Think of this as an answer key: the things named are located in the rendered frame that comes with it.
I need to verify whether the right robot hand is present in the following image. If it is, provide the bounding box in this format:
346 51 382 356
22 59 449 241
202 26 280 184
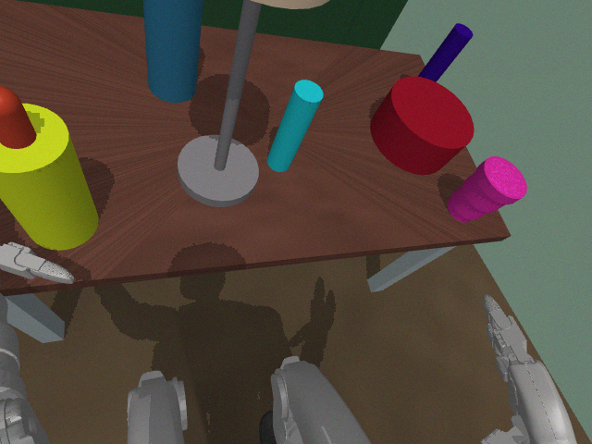
481 294 577 444

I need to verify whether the left robot arm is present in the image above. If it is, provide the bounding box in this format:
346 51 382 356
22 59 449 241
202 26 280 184
0 293 50 444

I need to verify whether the sofa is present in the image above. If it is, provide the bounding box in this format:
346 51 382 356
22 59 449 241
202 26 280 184
18 0 408 50

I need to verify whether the right robot foot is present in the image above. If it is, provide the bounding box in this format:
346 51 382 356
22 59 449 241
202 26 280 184
259 411 277 444

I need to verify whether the desk lamp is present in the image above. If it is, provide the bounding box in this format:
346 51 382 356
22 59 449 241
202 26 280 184
178 0 330 207

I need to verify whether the coffee table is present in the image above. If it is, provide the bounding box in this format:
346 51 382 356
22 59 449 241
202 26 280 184
0 0 511 343

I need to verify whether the left robot hand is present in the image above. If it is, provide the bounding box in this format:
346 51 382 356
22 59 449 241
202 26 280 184
0 242 74 284

